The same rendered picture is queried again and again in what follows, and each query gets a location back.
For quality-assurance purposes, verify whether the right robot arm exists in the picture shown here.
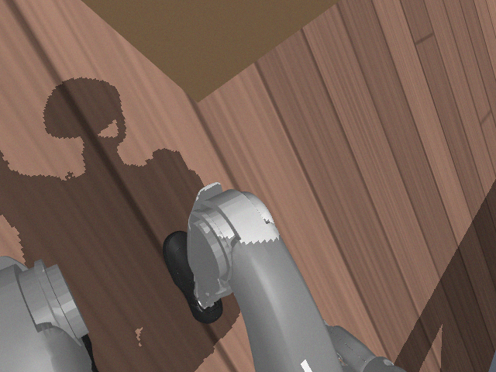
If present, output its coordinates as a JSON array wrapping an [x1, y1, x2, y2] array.
[[363, 356, 406, 372]]

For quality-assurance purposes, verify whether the left robot foot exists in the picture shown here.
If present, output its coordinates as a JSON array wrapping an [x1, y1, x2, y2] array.
[[81, 334, 98, 372]]

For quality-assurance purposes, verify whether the right robot hand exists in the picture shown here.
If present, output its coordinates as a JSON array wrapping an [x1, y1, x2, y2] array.
[[323, 319, 377, 372]]

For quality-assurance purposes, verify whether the right robot foot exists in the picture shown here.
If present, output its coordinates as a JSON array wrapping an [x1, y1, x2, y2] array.
[[163, 231, 222, 324]]

